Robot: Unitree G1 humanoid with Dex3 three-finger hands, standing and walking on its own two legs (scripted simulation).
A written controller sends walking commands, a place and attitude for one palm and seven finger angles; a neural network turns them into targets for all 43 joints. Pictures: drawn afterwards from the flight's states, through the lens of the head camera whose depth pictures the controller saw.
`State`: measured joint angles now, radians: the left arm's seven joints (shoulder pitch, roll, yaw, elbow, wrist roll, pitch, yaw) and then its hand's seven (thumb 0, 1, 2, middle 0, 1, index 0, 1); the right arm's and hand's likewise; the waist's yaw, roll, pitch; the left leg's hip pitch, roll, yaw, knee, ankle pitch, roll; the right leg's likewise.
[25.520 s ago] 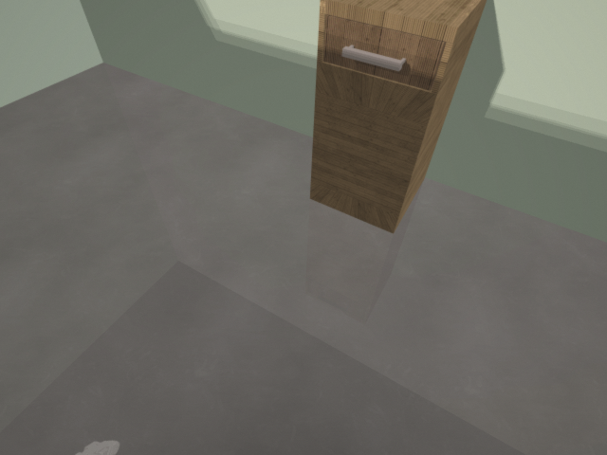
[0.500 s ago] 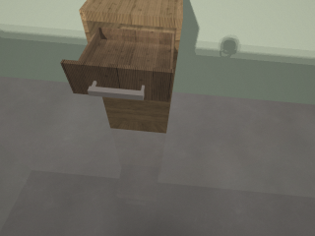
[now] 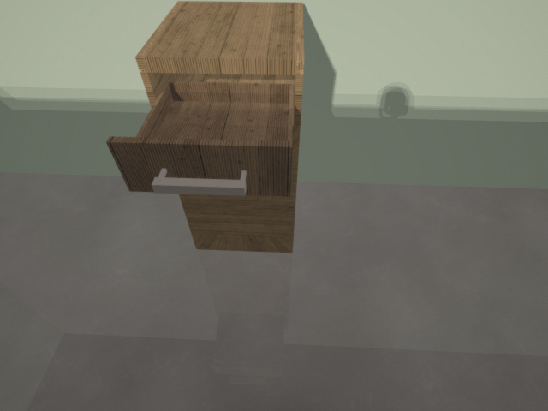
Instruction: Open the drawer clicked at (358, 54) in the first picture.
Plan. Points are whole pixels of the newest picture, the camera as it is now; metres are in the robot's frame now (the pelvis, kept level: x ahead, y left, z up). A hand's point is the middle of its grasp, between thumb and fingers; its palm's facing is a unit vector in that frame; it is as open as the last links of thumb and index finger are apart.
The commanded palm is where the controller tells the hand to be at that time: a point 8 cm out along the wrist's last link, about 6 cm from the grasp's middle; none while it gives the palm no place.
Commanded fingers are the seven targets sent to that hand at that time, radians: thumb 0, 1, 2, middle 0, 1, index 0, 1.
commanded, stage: let the arm hang, fingers relaxed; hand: left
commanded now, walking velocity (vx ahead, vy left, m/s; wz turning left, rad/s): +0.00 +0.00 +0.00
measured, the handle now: (201, 179) +0.57 +0.19 -0.02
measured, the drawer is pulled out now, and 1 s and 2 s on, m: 0.30 0.30 0.30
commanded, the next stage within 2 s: look to check the result in 0.20 s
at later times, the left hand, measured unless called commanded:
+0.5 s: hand out of the picture +0.02 +0.17 -0.17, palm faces +0.03 -0.98 -0.20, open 7.3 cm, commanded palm none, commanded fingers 0.00 0.90 0.90 -0.20 -0.30 -0.20 -0.30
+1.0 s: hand out of the picture +0.05 +0.17 -0.17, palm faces +0.03 -0.97 -0.23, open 7.3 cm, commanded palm none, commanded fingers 0.00 0.90 0.90 -0.20 -0.30 -0.20 -0.30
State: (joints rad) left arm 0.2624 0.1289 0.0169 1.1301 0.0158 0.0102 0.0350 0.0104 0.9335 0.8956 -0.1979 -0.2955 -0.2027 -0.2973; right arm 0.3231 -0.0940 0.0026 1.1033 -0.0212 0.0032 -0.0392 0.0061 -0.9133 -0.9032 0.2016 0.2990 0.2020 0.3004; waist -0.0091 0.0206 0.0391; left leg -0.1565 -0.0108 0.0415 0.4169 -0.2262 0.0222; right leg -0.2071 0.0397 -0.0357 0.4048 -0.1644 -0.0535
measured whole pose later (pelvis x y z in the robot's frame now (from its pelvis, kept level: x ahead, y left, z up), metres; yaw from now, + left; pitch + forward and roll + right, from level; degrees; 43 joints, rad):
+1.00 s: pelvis +0.03 -0.02 +0.00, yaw +0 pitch -1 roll +0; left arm 0.21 0.16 0.02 1.13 0.01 0.00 0.02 0.00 0.91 0.90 -0.20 -0.30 -0.20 -0.30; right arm 0.26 -0.16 -0.01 1.12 -0.02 0.00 -0.04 0.00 -0.91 -0.90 0.20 0.30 0.20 0.30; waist -0.01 0.03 0.08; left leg -0.11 0.01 0.03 0.37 -0.24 0.00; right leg -0.16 0.06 -0.05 0.36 -0.18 -0.08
